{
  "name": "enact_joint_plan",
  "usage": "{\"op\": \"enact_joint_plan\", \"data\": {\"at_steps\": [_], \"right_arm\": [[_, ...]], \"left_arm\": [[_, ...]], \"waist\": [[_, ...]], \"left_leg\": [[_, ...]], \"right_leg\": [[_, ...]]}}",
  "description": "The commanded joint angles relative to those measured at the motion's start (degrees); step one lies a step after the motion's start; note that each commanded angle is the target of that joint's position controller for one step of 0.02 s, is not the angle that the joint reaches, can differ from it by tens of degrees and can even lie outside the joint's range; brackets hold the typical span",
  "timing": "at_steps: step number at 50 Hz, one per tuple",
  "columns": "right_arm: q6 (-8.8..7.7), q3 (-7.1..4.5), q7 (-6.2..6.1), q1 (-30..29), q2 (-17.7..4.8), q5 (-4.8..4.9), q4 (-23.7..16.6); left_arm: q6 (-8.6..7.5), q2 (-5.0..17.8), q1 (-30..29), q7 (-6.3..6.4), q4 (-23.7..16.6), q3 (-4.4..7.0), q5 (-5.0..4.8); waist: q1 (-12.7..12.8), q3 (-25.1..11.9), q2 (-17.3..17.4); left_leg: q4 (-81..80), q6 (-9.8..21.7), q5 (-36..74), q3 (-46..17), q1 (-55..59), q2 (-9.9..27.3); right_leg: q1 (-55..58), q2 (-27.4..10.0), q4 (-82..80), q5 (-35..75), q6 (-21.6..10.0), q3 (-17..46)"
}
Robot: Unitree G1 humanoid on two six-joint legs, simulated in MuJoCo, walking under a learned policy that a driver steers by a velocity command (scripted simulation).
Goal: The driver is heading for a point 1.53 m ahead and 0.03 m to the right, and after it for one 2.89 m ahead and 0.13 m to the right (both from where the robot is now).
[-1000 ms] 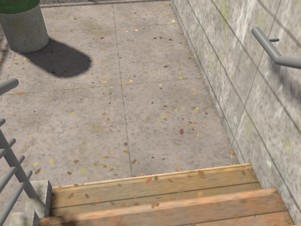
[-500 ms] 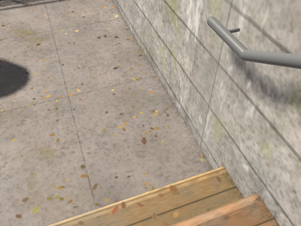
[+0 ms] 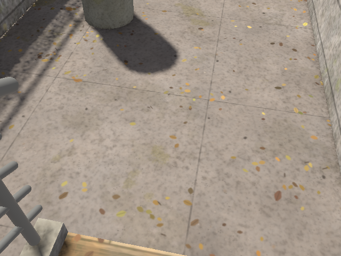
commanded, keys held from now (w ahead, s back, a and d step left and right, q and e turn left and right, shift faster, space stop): q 0.28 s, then no key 0.14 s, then e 0.58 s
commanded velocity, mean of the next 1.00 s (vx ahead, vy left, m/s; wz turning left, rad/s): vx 0.03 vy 0.00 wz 0.08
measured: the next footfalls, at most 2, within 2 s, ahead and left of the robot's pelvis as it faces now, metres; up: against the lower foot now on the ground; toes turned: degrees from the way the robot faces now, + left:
left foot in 0.04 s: +0.18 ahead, +0.12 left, -0.17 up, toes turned +9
right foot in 0.48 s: +0.18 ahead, -0.11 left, -0.17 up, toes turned +14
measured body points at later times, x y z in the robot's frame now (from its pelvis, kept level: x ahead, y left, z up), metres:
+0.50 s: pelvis +0.13 -0.01 -0.09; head +0.16 +0.00 +0.35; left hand +0.19 +0.25 -0.22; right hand +0.24 -0.23 -0.23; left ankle +0.14 +0.11 -0.80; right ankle +0.14 -0.12 -0.80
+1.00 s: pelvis +0.13 +0.02 -0.07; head +0.15 +0.03 +0.38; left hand +0.21 +0.30 -0.19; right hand +0.30 -0.21 -0.18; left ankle +0.13 +0.10 -0.80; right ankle +0.14 -0.12 -0.79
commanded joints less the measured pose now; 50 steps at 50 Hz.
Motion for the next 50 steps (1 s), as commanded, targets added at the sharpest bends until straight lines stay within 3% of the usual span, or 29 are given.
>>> {"op": "enact_joint_plan", "data": {"at_steps": [1, 2, 3, 4, 6, 7, 8, 9, 10, 11, 13, 16, 18, 20, 22, 24, 25, 26, 27, 28, 29, 31, 36, 39, 42, 47, 48, 49, 50], "right_arm": [[-1.53, -1.78, -1.89, 8.3, -3.9, 1.42, 3.2], [-2.10, -4.69, -3.03, 20.3, -10.1, 1.28, 6.6], [-1.99, -7.11, -3.47, 28.5, -19.7, 2.28, 5.9], [-1.62, -7.58, -3.02, 36.3, -20.3, 2.54, 7.3], [-2.81, -6.27, -3.83, 31.4, -14.5, 3.11, 3.9], [-3.04, -5.08, -2.17, 25.4, -12.0, 3.50, 2.2], [-2.84, -3.50, -0.77, 21.0, -8.9, 1.87, 1.1], [-3.65, -0.91, -1.29, 16.0, -3.1, 2.71, -0.6], [-4.66, -0.59, -1.39, 13.7, -3.6, 3.22, -2.3], [-5.02, -0.60, -1.97, 12.5, -5.3, 4.95, -4.1], [-4.19, -1.00, -2.29, 12.9, -9.2, 2.73, -6.0], [-3.79, -0.29, -1.51, 12.0, -8.3, 0.88, -6.3], [-3.65, -0.38, -1.42, 12.6, -8.3, 2.97, -6.8], [-3.28, -1.20, -2.79, 18.8, -8.5, 4.76, -4.4], [-2.14, -1.64, -3.45, 20.4, -8.7, 5.82, -2.8], [-1.24, 0.37, -0.91, 14.2, -5.6, 7.35, -2.4], [-0.86, 1.31, 0.15, 20.5, -1.1, 7.09, -1.4], [2.51, -0.37, -4.06, 15.8, -2.5, 7.66, -4.2], [4.51, -0.38, -5.66, 11.2, -3.5, 7.39, -4.4], [2.60, -0.81, -2.85, 12.4, -4.9, 8.00, -3.9], [2.02, -2.41, -2.14, 9.0, -9.9, 6.39, -4.0], [1.45, -2.44, -3.54, 8.5, -7.3, 4.50, -4.2], [0.74, -2.06, -8.08, 3.9, -5.4, 4.97, -6.6], [0.81, -0.51, -8.23, -1.8, -3.9, 4.45, -8.0], [0.47, 0.74, -7.19, 0.2, -2.8, 3.21, -7.3], [0.26, -0.41, -4.40, 12.2, -4.7, 5.03, -8.5], [-0.01, -1.56, -4.84, 14.9, -7.0, 4.37, -8.6], [-0.63, -3.24, -5.94, 19.5, -12.3, 2.37, -8.4], [-1.25, -3.81, -5.63, 21.3, -14.5, -0.85, -9.5]], "left_arm": [[1.91, 12.6, 2.0, -0.31, 0.4, 3.89, 0.47], [2.53, 11.5, 1.6, -2.45, 0.3, 3.99, 0.06], [2.34, 3.7, 3.2, -4.47, -4.3, 2.19, -1.20], [1.26, 7.4, -7.8, -5.20, -11.6, 2.97, -3.53], [-1.55, 11.1, -25.1, -3.48, -21.2, 3.22, -6.15], [-1.91, 12.9, -23.2, -1.85, -20.5, 3.54, -4.90], [-1.63, 12.5, -16.4, -0.31, -18.1, 3.34, -4.06], [-0.89, 8.3, -10.0, 0.54, -15.6, 2.54, -2.69], [0.03, 7.7, -8.4, 0.87, -15.5, 2.68, -2.60], [0.88, 7.6, -8.0, -0.40, -15.3, 2.90, -2.53], [1.67, 7.0, -11.7, -2.24, -15.9, 2.73, -2.27], [1.40, 9.2, -9.0, -3.00, -15.2, 2.74, -0.68], [1.49, 12.9, -14.5, -2.53, -19.0, 3.97, -1.23], [3.01, 11.7, -23.3, -1.20, -21.5, 2.95, -2.91], [4.44, 9.2, -22.2, -1.35, -19.9, 1.84, -4.61], [3.58, 10.3, -13.2, -2.73, -15.3, 2.69, -5.86], [2.88, 15.7, -11.1, -3.67, -14.1, 3.87, -5.03], [4.60, 8.3, -13.5, -2.48, -16.0, 1.47, -7.14], [5.49, 8.4, -17.3, -1.88, -17.2, 1.25, -7.35], [2.13, 18.3, -24.6, -7.71, -19.4, 3.59, -7.01], [1.09, 20.9, -27.5, -9.62, -21.5, 5.24, -7.74], [0.35, 21.1, -22.1, -8.45, -20.7, 7.12, -6.73], [0.51, 15.5, -13.4, -3.79, -22.5, 8.49, -4.35], [-0.22, 15.7, -4.3, -1.53, -20.3, 9.57, -3.47], [0.53, 16.1, -12.1, -1.62, -22.7, 10.17, -2.45], [0.27, 16.7, -23.9, -1.89, -25.1, 8.93, -3.35], [-0.09, 14.3, -20.5, -1.89, -23.6, 8.21, -3.44], [-0.20, 9.2, -16.4, -1.66, -23.8, 7.21, -5.35], [-0.89, 8.6, -13.0, -0.15, -25.6, 7.36, -4.69]], "waist": [[-4.5, 4.7, -1.2], [-9.6, -3.9, 2.1], [-10.3, -22.7, 12.0], [-16.1, -31.3, 12.3], [-18.1, -18.0, 2.7], [-13.3, -10.5, -1.2], [-7.2, -4.6, -5.4], [-2.5, -1.4, -6.8], [-0.2, 1.4, -0.1], [-1.1, -0.8, 0.8], [-1.9, -2.3, -0.5], [-0.1, -6.2, -0.1], [-1.9, -6.5, -1.9], [-9.2, -6.5, 0.6], [-11.1, -7.5, 1.5], [-4.5, -8.5, -3.1], [-7.6, -11.7, -12.6], [-8.3, -13.8, -9.6], [-8.3, -9.6, -7.2], [-11.7, -3.6, -8.8], [-11.7, -3.9, -7.8], [-10.7, -2.6, -8.2], [-4.3, -5.9, -10.1], [1.6, -3.9, -9.2], [-1.2, -5.1, -9.9], [-11.2, -4.9, -8.3], [-11.2, -6.6, -5.4], [-10.5, -9.6, 3.6], [-10.2, -8.1, 7.0]], "left_leg": [[-10.9, 0.8, 7.8, 4.7, 14.5, -2.9], [-8.2, 3.0, 22.7, 7.1, 38.9, -3.8], [13.5, 15.9, 49.3, -6.0, 70.4, 6.6], [14.7, 22.0, 52.8, -16.3, 79.3, 13.3], [7.4, 21.2, 23.9, -21.8, 57.9, 17.0], [5.1, 21.2, 17.8, -20.7, 41.1, 16.8], [3.4, 20.1, 15.3, -18.7, 19.2, 17.3], [0.6, 17.6, 9.8, -15.3, 3.7, 12.5], [-2.4, 17.8, 8.1, -15.5, -6.7, 9.6], [-4.7, 18.6, -1.2, -14.1, -10.4, 6.9], [-2.5, 16.0, -9.0, -14.0, -12.1, 3.1], [5.5, 13.3, -8.7, -16.8, -13.1, 2.2], [6.5, 13.3, -10.0, -20.8, -5.9, 3.5], [6.0, 13.8, -17.6, -29.7, 7.8, 7.2], [6.0, 14.0, -21.8, -33.0, 11.9, 8.5], [9.0, 8.4, -22.6, -26.4, -1.6, 2.6], [14.9, -0.4, -35.7, -14.5, -9.2, -4.6], [17.1, -4.0, -43.9, -6.1, -5.5, -8.6], [17.2, -5.4, -48.3, -5.8, -2.6, -7.7], [16.0, -9.0, -41.4, -4.5, 0.4, -6.5], [15.4, -9.5, -38.1, -2.9, 7.0, -7.2], [16.5, -7.9, -37.5, -0.9, 7.1, -8.0], [16.5, -6.1, -41.9, -1.5, -3.9, -8.3], [18.8, -8.0, -51.0, -3.8, -15.5, -8.2], [18.0, -7.2, -44.6, -1.9, -6.8, -9.8], [5.9, -3.0, -30.3, 1.2, 21.8, -11.2], [1.1, -0.1, -22.3, -2.2, 29.3, -7.0], [-0.3, 11.0, 3.0, -17.4, 39.5, 7.3], [-3.6, 27.4, 11.7, -35.5, 39.0, 21.2]], "right_leg": [[-5.3, -10.4, 0.9, 40.1, -7.8, 10.8], [-16.0, -3.3, 15.9, 31.3, -3.9, 5.6], [-33.8, 3.1, 39.8, 1.3, 1.4, 5.9], [-45.2, 3.6, 58.1, -8.3, 2.4, 11.3], [-61.4, -0.7, 56.5, -7.2, 0.5, 17.9], [-57.5, -2.1, 50.4, -3.8, -0.8, 19.0], [-45.0, -4.2, 41.7, 5.3, -2.3, 23.4], [-36.3, -4.4, 27.5, 21.3, -4.0, 24.5], [-30.2, -1.7, 27.9, 26.1, -4.5, 21.6], [-27.5, 1.7, 21.8, 33.3, -4.7, 20.4], [-25.2, 3.5, 11.7, 43.6, -2.9, 18.1], [-20.7, 4.2, 20.0, 49.7, -2.0, 19.5], [-26.1, 4.0, 12.4, 32.2, 0.1, 19.7], [-33.0, 3.1, -2.5, 24.0, 1.8, 22.7], [-32.1, 4.0, -12.5, 27.3, 1.4, 22.3], [-11.4, 4.9, -25.2, 44.6, -3.2, 19.2], [2.6, -0.8, -28.9, 68.8, -12.5, 28.4], [4.3, -11.2, -31.0, 86.0, -14.7, 40.1], [-1.3, -11.4, -32.3, 87.5, -15.8, 42.2], [-11.7, -1.9, -33.7, 64.8, -13.4, 35.3], [-17.0, 0.3, -35.1, 53.1, -10.8, 33.8], [-16.5, -0.8, -36.5, 58.0, -12.1, 34.8], [1.5, -7.4, -34.9, 67.3, -27.4, 47.5], [8.8, -9.1, -36.3, 60.6, -27.8, 51.2], [-2.3, -4.5, -38.6, 54.4, -25.0, 46.9], [-26.4, 1.5, -34.4, 48.3, -21.4, 42.0], [-29.4, 4.5, -28.3, 40.5, -18.2, 40.6], [-38.9, 13.8, -11.4, 20.8, -11.0, 32.4], [-53.3, 17.7, 3.1, 8.0, -5.7, 32.2]]}}
Keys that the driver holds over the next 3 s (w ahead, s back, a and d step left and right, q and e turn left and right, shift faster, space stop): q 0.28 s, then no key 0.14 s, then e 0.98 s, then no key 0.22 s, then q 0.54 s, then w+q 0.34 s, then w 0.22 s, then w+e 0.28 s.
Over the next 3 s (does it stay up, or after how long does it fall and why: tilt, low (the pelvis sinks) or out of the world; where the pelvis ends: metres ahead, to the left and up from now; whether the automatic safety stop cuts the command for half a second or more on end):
stays up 0.46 0.02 -0.27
